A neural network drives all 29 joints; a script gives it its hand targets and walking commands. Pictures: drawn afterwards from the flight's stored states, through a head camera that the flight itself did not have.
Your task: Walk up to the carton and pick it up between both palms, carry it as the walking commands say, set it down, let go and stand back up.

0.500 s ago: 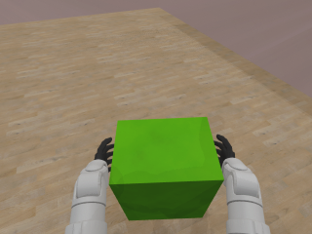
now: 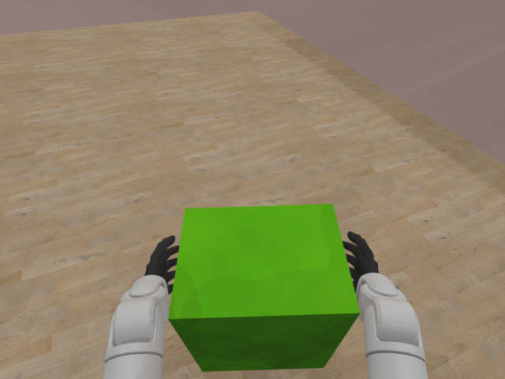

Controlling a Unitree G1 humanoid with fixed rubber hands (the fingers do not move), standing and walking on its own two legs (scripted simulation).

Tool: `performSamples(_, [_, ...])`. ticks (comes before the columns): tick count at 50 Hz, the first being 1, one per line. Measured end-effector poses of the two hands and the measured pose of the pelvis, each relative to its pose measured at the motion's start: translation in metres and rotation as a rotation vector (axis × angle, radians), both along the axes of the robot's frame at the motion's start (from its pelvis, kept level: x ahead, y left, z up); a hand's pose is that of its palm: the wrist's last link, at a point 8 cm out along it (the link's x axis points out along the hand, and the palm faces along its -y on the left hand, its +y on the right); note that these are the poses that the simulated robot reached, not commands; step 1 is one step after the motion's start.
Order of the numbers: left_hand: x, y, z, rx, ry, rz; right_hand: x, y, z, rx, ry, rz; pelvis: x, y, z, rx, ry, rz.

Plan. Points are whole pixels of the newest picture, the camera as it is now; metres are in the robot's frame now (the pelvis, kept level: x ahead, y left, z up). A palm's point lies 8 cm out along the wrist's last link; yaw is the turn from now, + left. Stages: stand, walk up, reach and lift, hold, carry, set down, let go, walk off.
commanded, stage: hold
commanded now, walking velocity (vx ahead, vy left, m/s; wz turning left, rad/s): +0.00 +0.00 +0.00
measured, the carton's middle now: (261, 296) +0.28 +0.00 -0.03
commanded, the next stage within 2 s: carry in 0.30 s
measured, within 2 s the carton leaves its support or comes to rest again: neither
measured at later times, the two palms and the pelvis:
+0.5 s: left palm (152, 263) +0.27 +0.17 +0.07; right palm (365, 269) +0.28 -0.15 +0.07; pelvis -0.01 +0.01 -0.01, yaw -1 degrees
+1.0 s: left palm (182, 183) +0.43 +0.16 +0.09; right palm (356, 194) +0.43 -0.17 +0.08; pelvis +0.20 +0.00 -0.01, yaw +1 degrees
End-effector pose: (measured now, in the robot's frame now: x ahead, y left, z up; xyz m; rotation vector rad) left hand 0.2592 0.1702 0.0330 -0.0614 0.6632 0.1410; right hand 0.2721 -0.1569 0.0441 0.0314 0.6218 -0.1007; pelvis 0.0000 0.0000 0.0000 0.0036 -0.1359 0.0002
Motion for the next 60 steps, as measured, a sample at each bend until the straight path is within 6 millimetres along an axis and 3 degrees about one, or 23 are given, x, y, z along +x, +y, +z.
performSamples(18, [-0.004,0.004,0.006,0.008,-0.017,-0.021,-0.011,0.004,0.004,-0.004,-0.017,-0.017,-0.016,0.012,-0.004,-0.003,0.031,-0.003])
performSamples(26, [0.015,0.002,0.040,0.004,-0.099,0.008,0.007,0.003,0.028,0.037,-0.098,-0.028,-0.004,0.009,-0.007,-0.006,0.131,-0.014])
performSamples(30, [0.026,-0.005,0.051,-0.008,-0.103,0.035,0.020,-0.004,0.036,0.048,-0.098,-0.030,0.023,-0.001,-0.006,-0.004,0.161,0.005])
performSamples(36, [0.046,-0.002,0.048,-0.040,-0.055,0.084,0.053,0.002,0.045,0.054,-0.052,-0.041,0.070,-0.002,-0.003,0.018,0.196,0.034])
performSamples(40, [0.074,0.009,0.053,-0.043,-0.082,0.115,0.083,0.013,0.047,0.070,-0.075,-0.040,0.102,0.006,-0.012,0.037,0.202,0.022])
performSamples(46, [0.127,-0.001,0.059,-0.024,-0.026,0.073,0.118,0.004,0.039,0.102,-0.019,-0.104,0.157,0.009,-0.006,0.009,0.221,0.009])
performSamples(50, [0.171,-0.014,0.059,-0.019,-0.027,0.055,0.156,-0.010,0.038,0.109,-0.019,-0.124,0.199,0.000,-0.008,-0.002,0.206,0.012])
performSamples(55, [0.223,-0.029,0.039,-0.024,-0.015,0.085,0.219,-0.025,0.022,0.097,-0.007,-0.090,0.260,-0.022,-0.024,-0.010,0.188,0.042])
performSamples(60, [0.255,-0.026,0.035,-0.036,0.064,0.147,0.274,-0.021,0.025,0.092,0.073,-0.043,0.305,-0.030,-0.008,0.012,0.206,0.055])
